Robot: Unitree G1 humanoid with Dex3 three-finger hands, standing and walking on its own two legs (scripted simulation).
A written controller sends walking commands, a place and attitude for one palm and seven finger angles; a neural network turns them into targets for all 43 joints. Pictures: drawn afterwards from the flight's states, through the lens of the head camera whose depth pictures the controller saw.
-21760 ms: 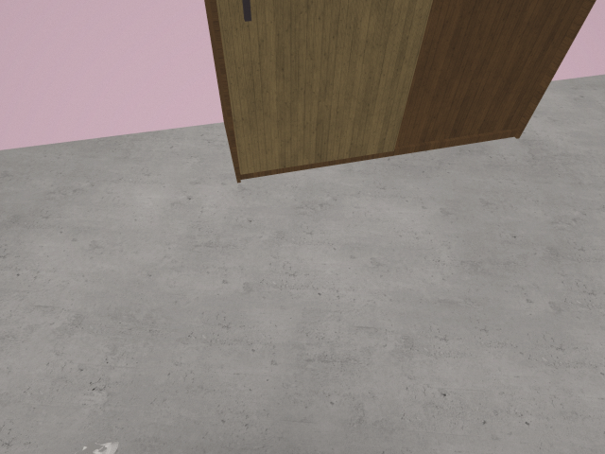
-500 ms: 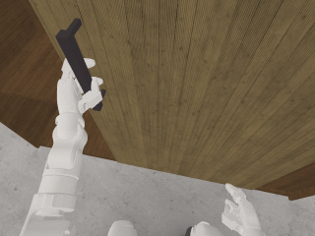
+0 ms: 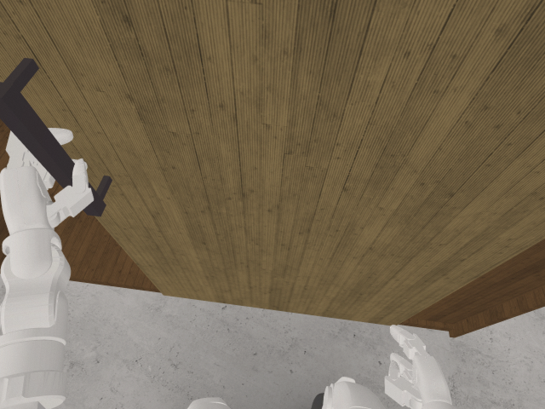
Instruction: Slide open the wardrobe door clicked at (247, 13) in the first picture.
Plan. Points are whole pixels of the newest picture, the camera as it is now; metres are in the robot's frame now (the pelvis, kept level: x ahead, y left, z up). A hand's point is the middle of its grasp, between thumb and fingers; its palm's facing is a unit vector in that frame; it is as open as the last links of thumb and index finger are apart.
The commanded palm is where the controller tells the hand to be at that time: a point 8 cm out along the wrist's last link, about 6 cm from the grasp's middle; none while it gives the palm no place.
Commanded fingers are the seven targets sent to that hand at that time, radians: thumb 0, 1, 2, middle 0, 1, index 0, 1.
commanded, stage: stop walking and hold the door there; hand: left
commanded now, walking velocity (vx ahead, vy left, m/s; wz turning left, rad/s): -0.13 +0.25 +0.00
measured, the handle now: (66, 150) +0.37 +0.35 +0.11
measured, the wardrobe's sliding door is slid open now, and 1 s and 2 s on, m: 0.59 0.59 0.59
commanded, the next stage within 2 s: none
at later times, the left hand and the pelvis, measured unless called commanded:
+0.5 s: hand (77, 188) +0.33 +0.32 +0.09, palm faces +0.54 -0.80 -0.25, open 6.6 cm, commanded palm +0.28 +0.34 +0.08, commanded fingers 0.00 0.90 0.90 -0.45 -1.40 -0.45 -1.40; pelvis -0.04 -0.01 -0.01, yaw -3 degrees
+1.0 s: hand (76, 187) +0.32 +0.32 +0.10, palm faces +0.49 -0.83 -0.28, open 6.3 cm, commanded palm +0.28 +0.34 +0.08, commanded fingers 0.00 0.90 0.90 -0.45 -1.40 -0.45 -1.40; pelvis -0.08 +0.00 -0.01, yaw -7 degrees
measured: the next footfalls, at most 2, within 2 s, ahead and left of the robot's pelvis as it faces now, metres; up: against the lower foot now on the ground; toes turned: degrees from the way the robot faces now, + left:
right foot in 0.06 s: +0.10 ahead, -0.15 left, +0.00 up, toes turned -7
left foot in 0.42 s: +0.01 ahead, +0.15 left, +0.00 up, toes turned +1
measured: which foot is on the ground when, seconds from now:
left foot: down 0.00-0.06, up 0.08-0.40, down 0.42-1.00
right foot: up 0.00-0.04, down 0.06-0.42, up 0.44-0.62, down 0.64-1.00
